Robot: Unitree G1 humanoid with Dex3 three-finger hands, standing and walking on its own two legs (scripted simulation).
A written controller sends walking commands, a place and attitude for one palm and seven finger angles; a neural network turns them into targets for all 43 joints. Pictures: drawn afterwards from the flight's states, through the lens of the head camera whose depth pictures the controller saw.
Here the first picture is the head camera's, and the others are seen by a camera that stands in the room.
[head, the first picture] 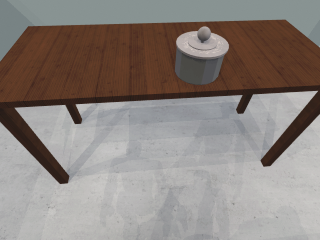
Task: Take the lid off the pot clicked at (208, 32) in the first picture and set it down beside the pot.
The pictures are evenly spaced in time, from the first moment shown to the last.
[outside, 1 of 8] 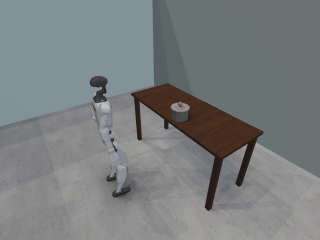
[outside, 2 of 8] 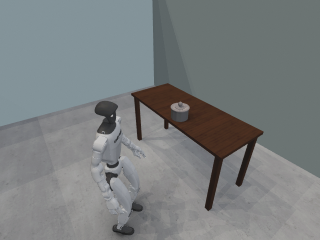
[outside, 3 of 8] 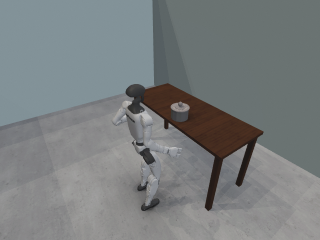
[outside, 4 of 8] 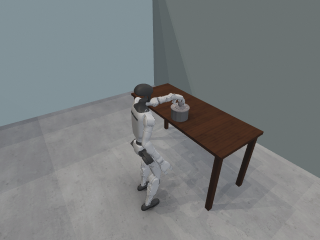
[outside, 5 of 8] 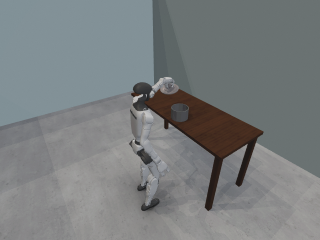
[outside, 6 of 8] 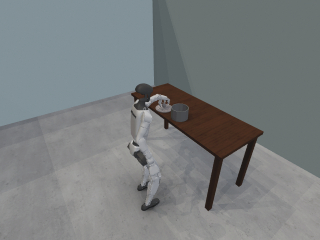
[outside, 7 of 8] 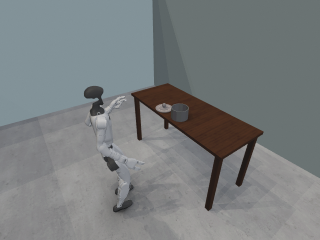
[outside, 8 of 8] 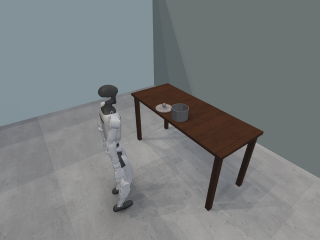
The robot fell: no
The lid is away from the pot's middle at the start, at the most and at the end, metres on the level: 0.00 0.25 0.24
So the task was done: yes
